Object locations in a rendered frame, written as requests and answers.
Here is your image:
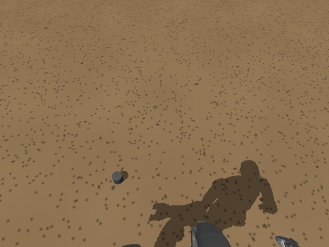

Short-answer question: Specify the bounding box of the tin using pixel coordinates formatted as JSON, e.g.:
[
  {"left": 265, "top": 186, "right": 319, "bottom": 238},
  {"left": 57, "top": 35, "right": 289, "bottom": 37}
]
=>
[{"left": 112, "top": 171, "right": 123, "bottom": 184}]

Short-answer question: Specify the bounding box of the right robot hand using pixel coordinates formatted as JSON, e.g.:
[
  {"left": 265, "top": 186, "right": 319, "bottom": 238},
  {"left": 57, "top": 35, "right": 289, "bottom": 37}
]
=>
[{"left": 275, "top": 236, "right": 299, "bottom": 247}]

